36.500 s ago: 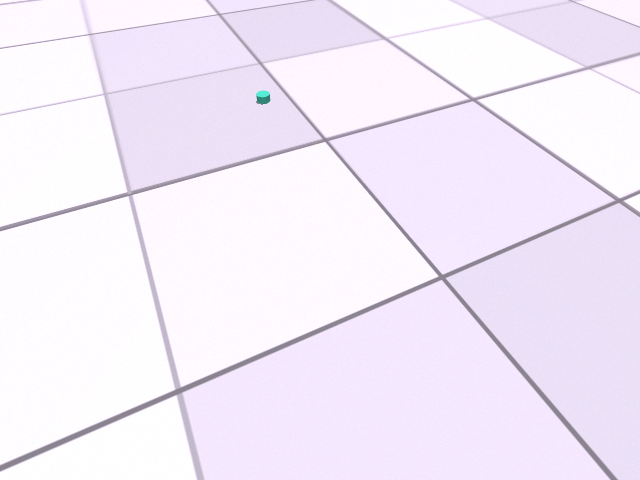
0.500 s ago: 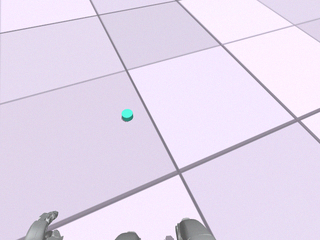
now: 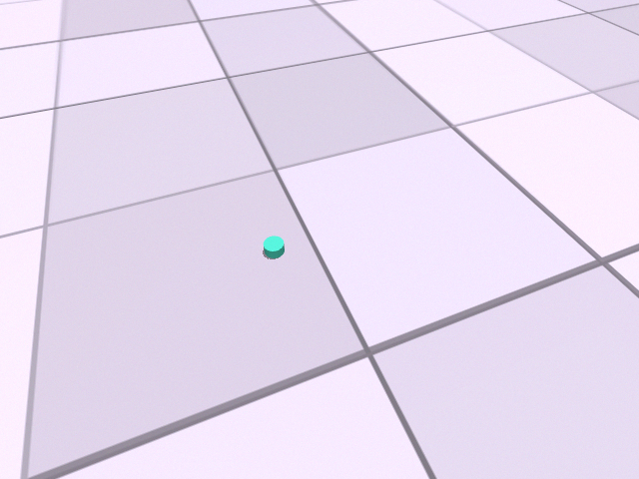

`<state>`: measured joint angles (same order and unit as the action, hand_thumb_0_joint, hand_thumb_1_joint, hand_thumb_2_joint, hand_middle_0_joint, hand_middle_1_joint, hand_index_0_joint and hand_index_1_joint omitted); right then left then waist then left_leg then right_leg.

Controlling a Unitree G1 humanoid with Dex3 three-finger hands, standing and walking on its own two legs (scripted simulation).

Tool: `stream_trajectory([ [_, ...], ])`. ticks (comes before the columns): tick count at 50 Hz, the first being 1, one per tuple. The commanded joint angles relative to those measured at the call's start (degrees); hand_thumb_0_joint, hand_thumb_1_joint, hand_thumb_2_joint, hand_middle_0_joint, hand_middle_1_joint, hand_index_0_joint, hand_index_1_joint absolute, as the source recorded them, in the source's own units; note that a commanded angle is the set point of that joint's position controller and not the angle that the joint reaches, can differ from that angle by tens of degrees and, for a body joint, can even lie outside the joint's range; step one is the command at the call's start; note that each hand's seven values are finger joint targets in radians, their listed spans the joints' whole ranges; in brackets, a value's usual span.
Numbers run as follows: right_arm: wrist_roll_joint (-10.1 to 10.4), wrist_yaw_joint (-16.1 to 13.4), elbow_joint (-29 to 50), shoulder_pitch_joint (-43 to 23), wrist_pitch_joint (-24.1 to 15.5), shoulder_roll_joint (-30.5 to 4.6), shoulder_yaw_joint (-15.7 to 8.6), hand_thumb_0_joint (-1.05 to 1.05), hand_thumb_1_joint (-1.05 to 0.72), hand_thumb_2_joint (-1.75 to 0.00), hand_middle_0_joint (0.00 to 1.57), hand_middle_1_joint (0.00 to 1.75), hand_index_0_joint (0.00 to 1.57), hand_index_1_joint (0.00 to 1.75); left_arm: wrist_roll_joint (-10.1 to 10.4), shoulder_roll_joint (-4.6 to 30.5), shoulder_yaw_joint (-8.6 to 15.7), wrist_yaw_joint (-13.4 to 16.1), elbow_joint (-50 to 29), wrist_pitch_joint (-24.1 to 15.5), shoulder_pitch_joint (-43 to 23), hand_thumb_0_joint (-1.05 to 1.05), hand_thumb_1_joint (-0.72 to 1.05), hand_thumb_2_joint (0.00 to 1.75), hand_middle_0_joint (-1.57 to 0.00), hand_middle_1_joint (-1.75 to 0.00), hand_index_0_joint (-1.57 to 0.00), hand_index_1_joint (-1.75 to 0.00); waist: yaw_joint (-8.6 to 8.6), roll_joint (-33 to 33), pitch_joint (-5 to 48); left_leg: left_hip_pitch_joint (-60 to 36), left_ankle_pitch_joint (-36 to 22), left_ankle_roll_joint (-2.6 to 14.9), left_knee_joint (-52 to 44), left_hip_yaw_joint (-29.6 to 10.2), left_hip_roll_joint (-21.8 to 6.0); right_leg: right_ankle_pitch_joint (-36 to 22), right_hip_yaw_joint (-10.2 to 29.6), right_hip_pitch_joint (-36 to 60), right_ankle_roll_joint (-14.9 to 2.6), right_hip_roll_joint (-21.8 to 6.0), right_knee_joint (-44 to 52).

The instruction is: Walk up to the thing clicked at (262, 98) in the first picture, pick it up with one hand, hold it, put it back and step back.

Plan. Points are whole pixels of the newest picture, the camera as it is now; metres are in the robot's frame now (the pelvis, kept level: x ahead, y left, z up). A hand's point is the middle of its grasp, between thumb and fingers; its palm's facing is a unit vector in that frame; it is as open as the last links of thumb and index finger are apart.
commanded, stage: step back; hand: left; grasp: from above
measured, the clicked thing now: (274, 247) +1.08 +0.24 -0.74
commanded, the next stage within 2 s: stand in 0.78 s
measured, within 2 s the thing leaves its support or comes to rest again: neither
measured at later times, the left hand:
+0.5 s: hand out of the picture +0.11 +0.28 -0.15, palm faces +0.02 -0.94 -0.35, open 7.4 cm
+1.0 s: hand out of the picture +0.14 +0.26 -0.14, palm faces -0.02 -0.94 -0.34, open 7.4 cm
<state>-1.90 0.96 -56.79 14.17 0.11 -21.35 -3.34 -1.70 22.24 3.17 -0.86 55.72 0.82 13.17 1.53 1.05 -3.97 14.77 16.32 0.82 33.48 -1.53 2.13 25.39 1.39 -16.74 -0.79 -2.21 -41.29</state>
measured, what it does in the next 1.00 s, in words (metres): shifts its weight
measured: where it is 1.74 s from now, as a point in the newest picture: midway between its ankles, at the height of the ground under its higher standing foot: outside the picture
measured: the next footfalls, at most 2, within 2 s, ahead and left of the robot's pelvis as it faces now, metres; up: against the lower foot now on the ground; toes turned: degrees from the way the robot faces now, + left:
none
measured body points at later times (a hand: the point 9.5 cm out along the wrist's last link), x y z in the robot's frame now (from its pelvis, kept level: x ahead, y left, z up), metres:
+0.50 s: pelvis +0.04 +0.01 +0.00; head +0.06 +0.03 +0.45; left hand +0.11 +0.33 -0.13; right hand +0.13 -0.29 -0.12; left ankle +0.08 +0.13 -0.73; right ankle +0.02 -0.13 -0.73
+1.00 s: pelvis +0.05 +0.01 +0.02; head +0.07 +0.01 +0.47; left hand +0.14 +0.31 -0.11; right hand +0.16 -0.28 -0.11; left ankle +0.08 +0.13 -0.73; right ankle +0.02 -0.13 -0.73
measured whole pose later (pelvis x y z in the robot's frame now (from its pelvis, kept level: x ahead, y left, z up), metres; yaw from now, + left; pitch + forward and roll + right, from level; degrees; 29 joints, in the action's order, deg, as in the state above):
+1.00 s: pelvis +0.05 +0.01 +0.02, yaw +0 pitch -2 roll +0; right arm -0.1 0.6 -64.1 1.6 -0.6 -19.3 -0.9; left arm -0.3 19.9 0.1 -0.2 64.1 -0.9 4.3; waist 0.2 -0.2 -4.1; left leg 9.9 9.6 -0.5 21.9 1.4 -1.5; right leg 13.4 0.7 -4.1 1.8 -1.4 -20.0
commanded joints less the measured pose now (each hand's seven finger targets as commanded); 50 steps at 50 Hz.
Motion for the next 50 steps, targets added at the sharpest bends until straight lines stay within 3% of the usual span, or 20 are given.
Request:
stream_trajectory([
  [1,-0.60,-0.95,5.52,-4.10,-3.17,-15.21,-3.24,0.00,-0.90,-0.90,0.20,0.30,0.20,0.30,0.73,11.08,2.49,0.27,-5.01,-2.61,-5.23,0.00,0.90,0.90,-0.20,-0.30,-0.20,-0.30,-1.38,-6.46,-0.25,-3.19,18.49,10.35,-18.59,-22.64,-16.66,4.03,1.72,-9.74,-0.83,-0.74,-4.26],
  [6,0.46,-0.51,5.97,-7.41,-1.20,-11.61,-2.05,0.00,-0.90,-0.90,0.20,0.30,0.20,0.30,0.05,10.19,2.95,0.95,-0.40,-3.84,1.48,0.00,0.90,0.90,-0.20,-0.30,-0.20,-0.30,1.93,-7.87,3.25,9.18,10.25,3.73,-7.04,-8.73,-8.89,-8.45,-2.34,14.32,-1.14,2.88,18.16],
  [7,0.91,-0.47,6.67,-6.83,-1.11,-9.07,-1.48,0.00,-0.90,-0.90,0.20,0.30,0.20,0.30,-0.74,13.37,3.94,1.43,-0.28,-4.18,2.43,0.00,0.90,0.90,-0.20,-0.30,-0.20,-0.30,2.59,0.42,3.20,17.36,11.89,1.20,1.65,-6.30,-4.40,0.35,10.83,18.13,-3.65,-3.61,21.58],
  [8,0.64,-0.92,6.59,-7.43,-0.92,-8.49,-1.52,0.00,-0.90,-0.90,0.20,0.30,0.20,0.30,-0.83,18.33,4.87,1.51,-0.24,-4.22,2.58,0.00,0.90,0.90,-0.20,-0.30,-0.20,-0.30,3.34,8.82,0.62,20.44,16.24,0.26,12.43,-3.16,1.54,18.64,26.83,12.76,-8.63,-15.09,29.77],
  [9,0.08,-1.36,5.74,-6.22,-1.08,-11.65,-2.42,0.00,-0.90,-0.90,0.20,0.30,0.20,0.30,-0.86,19.52,5.28,1.40,-2.29,-4.38,-1.40,0.00,0.90,0.90,-0.20,-0.30,-0.20,-0.30,2.14,6.42,-3.42,18.04,15.82,-0.68,17.57,-5.17,-2.12,19.50,31.47,5.39,-13.08,-21.31,30.34],
  [10,0.40,-1.18,5.20,-4.51,-1.51,-12.73,-2.56,0.00,-0.90,-0.90,0.20,0.30,0.20,0.30,-0.34,17.45,4.99,1.52,-3.24,-4.64,-3.11,0.00,0.90,0.90,-0.20,-0.30,-0.20,-0.30,0.75,3.01,-4.21,18.70,13.16,-0.40,18.43,-6.05,-3.61,10.60,28.34,6.83,-14.09,-20.44,28.35],
  [13,0.50,-0.71,3.57,-3.32,-2.03,-10.18,-2.26,0.00,-0.90,-0.90,0.20,0.30,0.20,0.30,-0.26,14.91,3.99,1.64,-2.83,-5.01,-4.38,0.00,0.90,0.90,-0.20,-0.30,-0.20,-0.30,0.16,5.20,-0.77,11.90,9.49,-0.59,11.91,-4.44,-4.76,-6.26,14.81,5.89,-10.03,-14.50,23.89],
  [15,0.49,-0.29,2.77,-2.16,-2.22,-9.45,-2.16,0.00,-0.90,-0.90,0.20,0.30,0.20,0.30,-0.23,14.61,3.36,1.27,-3.64,-4.59,-7.04,0.00,0.90,0.90,-0.20,-0.30,-0.20,-0.30,-1.10,8.88,1.27,3.90,6.72,-0.66,4.22,0.74,-3.76,-15.07,8.35,2.54,-8.49,-12.04,21.03],
  [17,0.18,-0.67,1.25,-0.85,-2.50,-8.35,-2.32,0.00,-0.90,-0.90,0.20,0.30,0.20,0.30,0.55,13.08,2.38,1.13,-3.81,-3.77,-8.17,0.00,0.90,0.90,-0.20,-0.30,-0.20,-0.30,-2.58,6.56,3.27,-4.03,-3.63,-0.75,-6.56,3.59,-1.50,-23.21,3.54,1.24,-5.89,-8.78,13.75],
  [18,-0.02,-1.04,1.07,-1.51,-2.59,-9.08,-2.63,0.00,-0.90,-0.90,0.20,0.30,0.20,0.30,0.82,11.43,1.57,1.13,-3.78,-3.38,-7.10,0.00,0.90,0.90,-0.20,-0.30,-0.20,-0.30,-2.35,4.09,3.89,-7.96,-9.31,-0.14,-8.12,1.35,-2.65,-24.92,2.02,-0.90,-4.02,-7.08,10.44],
  [19,-0.55,-1.53,1.17,-0.82,-2.81,-11.74,-3.13,0.00,-0.90,-0.90,0.20,0.30,0.20,0.30,1.08,9.13,0.79,1.06,-4.42,-3.12,-6.63,0.00,0.90,0.90,-0.20,-0.30,-0.20,-0.30,-2.66,-2.38,6.47,-10.87,-12.82,1.66,-10.97,-7.57,-9.57,-21.41,0.22,-3.22,-1.99,-4.25,4.87],
  [20,-0.36,-1.75,2.41,-4.82,-3.10,-14.34,-2.83,0.00,-0.90,-0.90,0.20,0.30,0.20,0.30,2.14,7.58,0.26,1.09,-3.52,-2.22,-5.52,0.00,0.90,0.90,-0.20,-0.30,-0.20,-0.30,-0.88,-8.38,6.25,-5.83,-5.13,6.18,-15.34,-19.31,-17.54,-5.94,-1.91,-3.63,0.23,0.72,2.75],
  [21,0.12,-1.56,2.80,-6.59,-2.85,-16.72,-3.21,0.00,-0.90,-0.90,0.20,0.30,0.20,0.30,1.80,11.03,1.37,1.51,-2.20,-1.74,-5.22,0.00,0.90,0.90,-0.20,-0.30,-0.20,-0.30,-1.13,-8.68,4.94,0.26,-2.69,10.57,-15.27,-20.84,-19.92,4.35,-0.62,1.61,-0.04,0.37,1.32],
  [22,-0.05,-1.47,2.49,-8.14,-2.73,-15.55,-2.91,0.00,-0.90,-0.90,0.20,0.30,0.20,0.30,1.42,10.68,0.98,1.51,-1.62,-1.92,-5.04,0.00,0.90,0.90,-0.20,-0.30,-0.20,-0.30,-0.28,-6.85,4.60,-0.99,-4.97,9.97,-14.04,-18.40,-18.67,3.57,-0.22,1.60,-0.52,0.03,3.89],
  [25,0.78,-1.52,2.10,-11.40,-2.45,-12.43,-1.47,0.00,-0.90,-0.90,0.20,0.30,0.20,0.30,1.29,10.63,1.10,1.75,0.97,-3.05,-2.33,0.00,0.90,0.90,-0.20,-0.30,-0.20,-0.30,1.36,-8.33,6.54,-0.19,-17.99,3.85,-7.28,-8.08,-12.89,-15.37,1.29,8.66,-0.67,-1.34,14.67],
  [28,1.19,-1.63,0.63,-10.26,-2.37,-10.51,-0.81,0.00,-0.90,-0.90,0.20,0.30,0.20,0.30,1.23,12.12,1.18,1.63,0.57,-3.36,-6.69,0.00,0.90,0.90,-0.20,-0.30,-0.20,-0.30,-1.11,-3.96,8.40,-2.45,-17.23,1.32,-6.40,-3.54,-8.98,-25.23,4.04,10.37,-1.39,-4.30,14.62],
  [32,1.19,-1.63,-1.04,-12.48,-2.32,-10.84,-0.78,0.00,-0.90,-0.90,0.20,0.30,0.20,0.30,1.46,11.08,0.58,1.87,1.81,-3.05,-7.87,0.00,0.90,0.90,-0.20,-0.30,-0.20,-0.30,-0.66,-3.76,9.10,-6.19,-24.05,2.05,-7.79,-3.58,-10.34,-26.28,2.54,9.76,-0.78,-3.66,15.33],
  [37,1.02,-1.45,-2.13,-15.37,-1.94,-10.09,-0.60,0.00,-0.90,-0.90,0.20,0.30,0.20,0.30,1.03,11.10,0.30,1.75,3.03,-3.01,-8.95,0.00,0.90,0.90,-0.20,-0.30,-0.20,-0.30,-0.85,-1.08,7.32,-6.41,-15.95,1.39,-9.99,-2.44,-9.74,-24.68,3.38,9.46,-0.73,-4.23,19.42],
  [41,1.66,-1.07,-3.26,-14.70,-2.25,-10.48,-0.19,0.00,-0.90,-0.90,0.20,0.30,0.20,0.30,1.58,9.52,-0.60,1.57,4.42,-3.14,-9.26,0.00,0.90,0.90,-0.20,-0.30,-0.20,-0.30,-1.36,-1.65,8.20,-11.45,-22.68,1.21,-11.72,-3.54,-10.27,-26.10,2.98,9.65,0.31,-4.32,21.55],
  [50,1.53,-0.95,-3.96,-15.63,-2.32,-9.94,0.34,0.00,-0.90,-0.90,0.20,0.30,0.20,0.30,1.25,10.16,-0.62,1.41,5.64,-3.08,-10.58,0.00,0.90,0.90,-0.20,-0.30,-0.20,-0.30,-1.28,-1.37,7.27,-11.42,-19.75,0.25,-14.79,-2.78,-10.06,-23.87,3.03,11.03,0.30,-5.06,24.49],
])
